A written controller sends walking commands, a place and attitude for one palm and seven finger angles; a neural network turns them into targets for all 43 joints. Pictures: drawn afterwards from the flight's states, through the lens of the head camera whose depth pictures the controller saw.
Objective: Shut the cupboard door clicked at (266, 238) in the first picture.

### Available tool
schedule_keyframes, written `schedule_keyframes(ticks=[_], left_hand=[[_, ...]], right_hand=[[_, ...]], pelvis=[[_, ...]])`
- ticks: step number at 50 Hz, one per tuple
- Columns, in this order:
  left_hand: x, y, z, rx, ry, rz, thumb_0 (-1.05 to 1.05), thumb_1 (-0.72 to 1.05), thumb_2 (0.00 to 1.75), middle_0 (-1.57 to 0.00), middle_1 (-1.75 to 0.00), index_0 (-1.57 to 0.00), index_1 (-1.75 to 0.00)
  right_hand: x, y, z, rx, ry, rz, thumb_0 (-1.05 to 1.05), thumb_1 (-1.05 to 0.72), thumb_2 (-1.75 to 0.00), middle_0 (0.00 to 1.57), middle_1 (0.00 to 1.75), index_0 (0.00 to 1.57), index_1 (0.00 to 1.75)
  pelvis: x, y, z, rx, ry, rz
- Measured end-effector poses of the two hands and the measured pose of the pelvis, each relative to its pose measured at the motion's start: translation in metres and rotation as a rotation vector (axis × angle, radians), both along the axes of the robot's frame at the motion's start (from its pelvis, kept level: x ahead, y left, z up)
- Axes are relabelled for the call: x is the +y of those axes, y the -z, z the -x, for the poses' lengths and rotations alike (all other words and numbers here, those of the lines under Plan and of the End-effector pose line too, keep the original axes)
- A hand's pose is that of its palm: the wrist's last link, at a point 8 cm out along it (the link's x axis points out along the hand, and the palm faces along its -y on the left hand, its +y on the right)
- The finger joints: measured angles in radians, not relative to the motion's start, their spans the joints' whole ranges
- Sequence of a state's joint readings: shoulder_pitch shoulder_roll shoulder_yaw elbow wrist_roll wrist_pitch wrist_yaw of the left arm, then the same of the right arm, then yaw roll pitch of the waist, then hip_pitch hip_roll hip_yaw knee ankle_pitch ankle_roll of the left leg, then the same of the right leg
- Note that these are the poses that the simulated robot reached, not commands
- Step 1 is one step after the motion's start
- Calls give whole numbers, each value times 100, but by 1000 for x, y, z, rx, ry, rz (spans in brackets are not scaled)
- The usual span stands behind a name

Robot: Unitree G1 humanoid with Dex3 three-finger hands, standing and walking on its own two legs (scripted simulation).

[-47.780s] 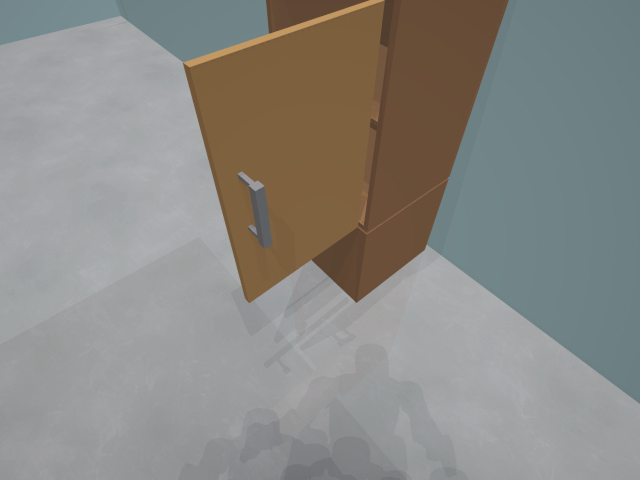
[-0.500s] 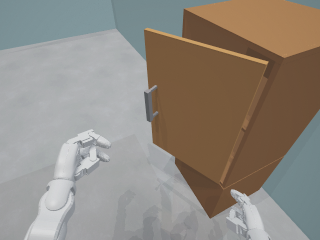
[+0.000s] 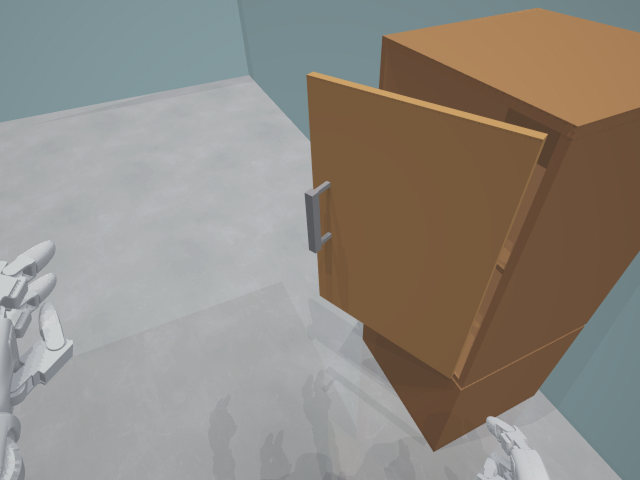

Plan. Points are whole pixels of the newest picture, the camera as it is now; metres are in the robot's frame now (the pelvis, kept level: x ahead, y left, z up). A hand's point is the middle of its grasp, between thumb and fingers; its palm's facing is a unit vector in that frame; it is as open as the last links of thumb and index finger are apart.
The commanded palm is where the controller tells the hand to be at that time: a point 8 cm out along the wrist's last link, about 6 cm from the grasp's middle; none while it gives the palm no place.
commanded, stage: draw the hand back to the body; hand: left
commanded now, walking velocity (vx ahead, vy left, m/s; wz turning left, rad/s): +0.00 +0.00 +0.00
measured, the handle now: (319, 217) +0.63 +0.09 -0.03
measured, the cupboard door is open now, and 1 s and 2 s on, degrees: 25 25 25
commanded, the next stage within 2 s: step back with the hand held close in 0.24 s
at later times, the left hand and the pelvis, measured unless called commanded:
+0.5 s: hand (77, 344) +0.19 +0.26 +0.16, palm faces +0.45 -0.80 -0.41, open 7.4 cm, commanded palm +0.13 +0.30 +0.17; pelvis -0.01 +0.00 +0.00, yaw +0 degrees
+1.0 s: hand (38, 378) +0.15 +0.29 +0.15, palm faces +0.42 -0.79 -0.45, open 7.4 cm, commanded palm +0.09 +0.32 +0.17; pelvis -0.05 +0.02 -0.02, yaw -2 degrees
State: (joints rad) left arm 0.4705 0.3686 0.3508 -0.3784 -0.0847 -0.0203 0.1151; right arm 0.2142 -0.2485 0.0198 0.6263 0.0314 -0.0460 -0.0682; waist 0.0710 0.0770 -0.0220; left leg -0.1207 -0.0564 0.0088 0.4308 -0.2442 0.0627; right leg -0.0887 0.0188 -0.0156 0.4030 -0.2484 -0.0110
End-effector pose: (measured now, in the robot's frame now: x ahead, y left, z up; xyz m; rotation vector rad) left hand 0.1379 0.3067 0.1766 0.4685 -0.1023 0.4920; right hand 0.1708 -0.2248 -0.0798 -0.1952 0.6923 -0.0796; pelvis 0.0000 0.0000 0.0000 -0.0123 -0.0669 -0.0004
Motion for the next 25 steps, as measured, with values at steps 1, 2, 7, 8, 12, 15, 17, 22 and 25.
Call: schedule_keyframes(ticks=[1,2,7,8,12,15,17,22,25], left_hand=[[-1,2,0,-1,0,10,1,89,90,-27,-38,-27,-38],[-2,5,0,0,3,22,1,89,90,-26,-36,-26,-36],[-10,13,-2,0,36,55,1,89,90,-23,-33,-23,-33],[-11,12,-2,-3,43,53,1,89,90,-23,-32,-22,-32],[-13,7,-2,-21,58,36,1,89,90,-22,-31,-22,-31],[-13,3,-2,-29,57,24,1,89,90,-22,-31,-21,-31],[-12,3,-1,-27,53,22,1,89,90,-22,-31,-21,-31],[-10,1,-2,-32,48,2,1,89,90,-22,-31,-21,-31],[-8,0,-4,-39,57,-23,1,89,90,-21,-31,-21,-31]], right_hand=[[-1,-1,0,-3,0,3,1,-91,-90,20,30,20,30],[-1,-1,1,-7,-1,6,1,-91,-90,20,30,20,30],[-1,-6,3,-32,3,12,1,-91,-90,20,30,20,30],[-1,-8,3,-38,4,12,1,-91,-90,20,30,20,30],[1,-10,3,-55,5,3,1,-91,-90,20,30,20,30],[2,-10,4,-57,3,-5,1,-91,-90,20,30,20,30],[2,-8,5,-51,3,-9,1,-91,-90,20,30,20,30],[-1,-4,8,-25,7,-6,1,-91,-90,21,30,20,30],[-6,-1,10,2,32,6,1,-91,-90,21,30,20,30]], pelvis=[[0,0,1,-1,0,0],[0,0,2,-2,-1,-1],[-2,0,6,-9,3,-1],[-2,0,6,-10,4,-1],[-4,0,7,-15,9,0],[-4,0,8,-15,11,0],[-5,0,8,-14,11,0],[-4,0,8,13,6,8],[-2,1,7,42,7,13]])
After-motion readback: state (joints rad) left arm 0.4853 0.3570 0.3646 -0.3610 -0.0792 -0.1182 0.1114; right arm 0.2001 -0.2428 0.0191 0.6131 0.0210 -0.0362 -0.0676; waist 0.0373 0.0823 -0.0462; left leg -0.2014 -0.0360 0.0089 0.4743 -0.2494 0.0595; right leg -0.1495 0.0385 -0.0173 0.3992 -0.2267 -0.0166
